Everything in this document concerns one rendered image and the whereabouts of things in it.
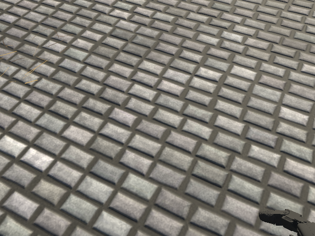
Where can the right robot hand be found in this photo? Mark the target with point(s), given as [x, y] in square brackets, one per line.
[290, 220]

